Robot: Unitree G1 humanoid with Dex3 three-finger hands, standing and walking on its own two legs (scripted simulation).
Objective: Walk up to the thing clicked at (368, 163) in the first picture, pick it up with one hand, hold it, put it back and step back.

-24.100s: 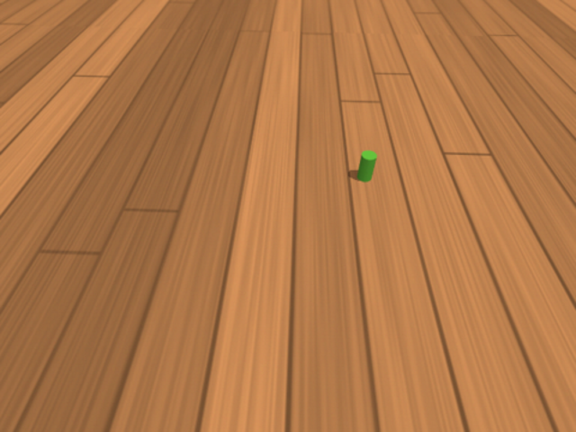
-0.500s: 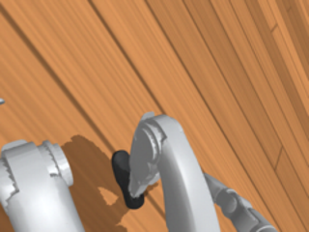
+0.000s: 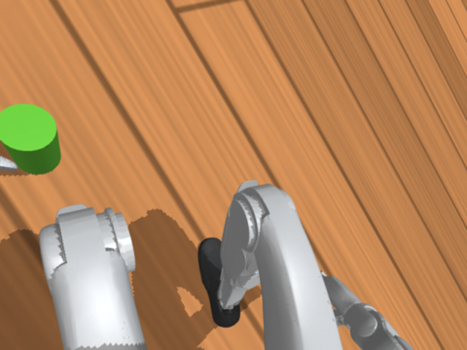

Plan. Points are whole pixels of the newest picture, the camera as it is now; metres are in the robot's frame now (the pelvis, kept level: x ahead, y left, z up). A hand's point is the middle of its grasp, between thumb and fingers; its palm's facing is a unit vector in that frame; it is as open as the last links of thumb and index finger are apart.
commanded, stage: rise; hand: left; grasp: from the side
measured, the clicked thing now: (33, 143) +0.45 +0.25 -0.23
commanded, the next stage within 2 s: home in 0.02 s
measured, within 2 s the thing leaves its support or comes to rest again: neither
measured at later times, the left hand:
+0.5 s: hand out of the picture +0.33 +0.34 +0.01, palm faces +0.22 -0.87 -0.45, open 17.3 cm
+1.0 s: hand out of the picture +0.26 +0.25 +0.23, palm faces +0.30 -0.89 -0.34, open 17.1 cm
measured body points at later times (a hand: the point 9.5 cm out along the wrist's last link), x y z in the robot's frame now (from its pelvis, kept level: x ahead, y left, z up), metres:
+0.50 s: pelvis +0.01 -0.01 +0.11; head +0.20 +0.07 +0.51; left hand +0.31 +0.39 +0.04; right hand +0.19 -0.24 -0.02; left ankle +0.08 +0.12 -0.28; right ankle +0.14 -0.13 -0.27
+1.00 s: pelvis +0.07 -0.02 +0.33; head +0.18 +0.03 +0.76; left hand +0.24 +0.30 +0.25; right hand +0.30 -0.23 +0.24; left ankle +0.08 +0.12 -0.27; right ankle +0.14 -0.13 -0.27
